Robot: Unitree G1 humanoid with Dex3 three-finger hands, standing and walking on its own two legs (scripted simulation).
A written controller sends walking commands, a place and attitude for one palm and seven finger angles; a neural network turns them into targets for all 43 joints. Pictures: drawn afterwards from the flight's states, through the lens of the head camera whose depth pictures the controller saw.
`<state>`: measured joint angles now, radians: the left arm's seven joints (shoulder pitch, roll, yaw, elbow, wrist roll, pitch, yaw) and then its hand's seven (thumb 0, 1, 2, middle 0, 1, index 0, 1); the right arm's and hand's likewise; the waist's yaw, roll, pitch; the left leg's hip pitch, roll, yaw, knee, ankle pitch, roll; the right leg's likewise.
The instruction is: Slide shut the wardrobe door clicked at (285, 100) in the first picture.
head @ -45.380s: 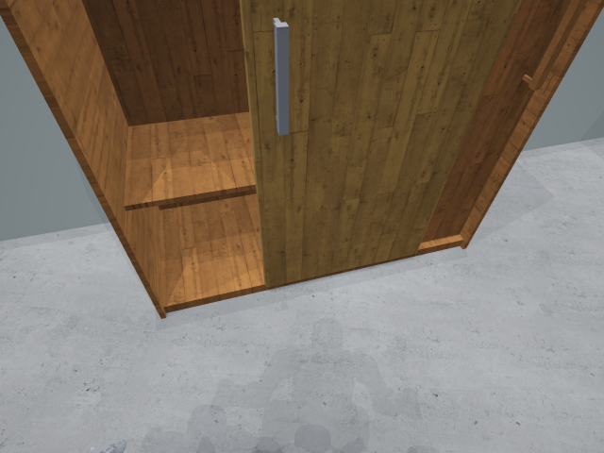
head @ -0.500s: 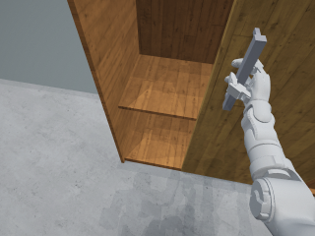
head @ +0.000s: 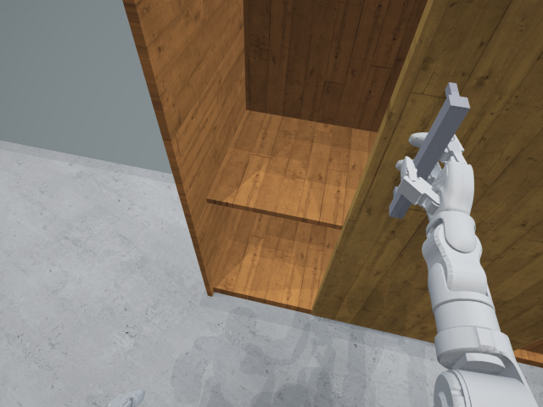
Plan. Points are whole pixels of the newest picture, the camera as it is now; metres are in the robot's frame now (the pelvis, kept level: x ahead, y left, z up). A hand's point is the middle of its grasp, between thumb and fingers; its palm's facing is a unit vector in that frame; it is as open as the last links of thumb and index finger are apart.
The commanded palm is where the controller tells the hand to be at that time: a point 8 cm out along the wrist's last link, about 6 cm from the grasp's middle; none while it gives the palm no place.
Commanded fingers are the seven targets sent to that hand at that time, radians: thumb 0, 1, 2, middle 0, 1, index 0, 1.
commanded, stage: grip the handle and tug to test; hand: right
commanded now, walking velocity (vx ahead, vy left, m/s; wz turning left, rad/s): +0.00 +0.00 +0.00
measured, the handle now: (420, 158) +0.49 -0.15 +0.12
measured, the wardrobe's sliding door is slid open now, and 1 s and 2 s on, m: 0.38 0.37 0.20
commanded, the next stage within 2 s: tug the door sideways, standing still in 0.02 s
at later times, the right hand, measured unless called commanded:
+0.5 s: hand (405, 177) +0.44 -0.12 +0.12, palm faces +0.11 +0.99 +0.01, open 5.6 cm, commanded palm +0.42 -0.14 +0.12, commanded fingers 0.00 -0.90 -0.90 0.45 1.40 0.45 1.40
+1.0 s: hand (399, 176) +0.44 -0.11 +0.12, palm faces +0.11 +0.98 -0.16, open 6.0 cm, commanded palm +0.42 -0.14 +0.12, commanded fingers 0.00 -0.90 -0.90 0.45 1.40 0.45 1.40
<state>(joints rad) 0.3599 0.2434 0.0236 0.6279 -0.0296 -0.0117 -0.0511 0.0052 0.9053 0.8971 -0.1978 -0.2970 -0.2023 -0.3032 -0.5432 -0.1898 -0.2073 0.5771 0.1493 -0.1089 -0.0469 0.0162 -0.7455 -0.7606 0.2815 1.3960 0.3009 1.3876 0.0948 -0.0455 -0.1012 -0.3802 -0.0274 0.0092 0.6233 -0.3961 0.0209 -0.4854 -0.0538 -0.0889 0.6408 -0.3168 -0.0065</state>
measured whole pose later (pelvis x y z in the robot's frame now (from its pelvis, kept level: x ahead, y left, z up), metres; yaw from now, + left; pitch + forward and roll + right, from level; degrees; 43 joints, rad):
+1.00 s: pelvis +0.00 +0.02 -0.01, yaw -3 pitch -2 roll +0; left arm 0.19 0.22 -0.03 0.67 -0.05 0.06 0.07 0.00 0.90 0.90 -0.20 -0.30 -0.20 -0.30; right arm -0.77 -0.20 -0.05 0.72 0.11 -0.06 -0.09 -0.01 -0.68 -0.81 0.44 1.39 0.33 1.40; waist 0.01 -0.08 0.17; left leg -0.39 -0.02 0.07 0.69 -0.27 0.04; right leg -0.30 -0.03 0.01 0.75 -0.41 0.01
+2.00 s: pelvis +0.08 +0.25 +0.00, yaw -12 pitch -2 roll +2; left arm 0.08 0.22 0.05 0.59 -0.04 -0.03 -0.02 0.01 0.91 0.90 -0.20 -0.30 -0.20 -0.30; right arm -0.58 -0.12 0.09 0.25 0.07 -0.08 -0.15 0.02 -0.76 -0.81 0.39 1.40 0.21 1.40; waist -0.12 -0.06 0.31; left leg -0.36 0.03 0.03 0.83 -0.39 0.00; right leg -0.28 -0.21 -0.05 0.60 -0.26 0.11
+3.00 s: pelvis +0.11 +0.57 +0.00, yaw -9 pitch -2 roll +2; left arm 0.16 0.21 0.03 0.65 -0.06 0.01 -0.02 0.01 0.90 0.90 -0.20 -0.30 -0.20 -0.30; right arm -0.63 -0.29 -0.16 0.46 0.14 -0.08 -0.15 -0.01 -0.71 -0.85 0.41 1.37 0.14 1.40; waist -0.14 -0.07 0.26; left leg -0.40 0.06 0.03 0.85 -0.40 -0.01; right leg -0.25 -0.30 -0.03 0.57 -0.25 0.13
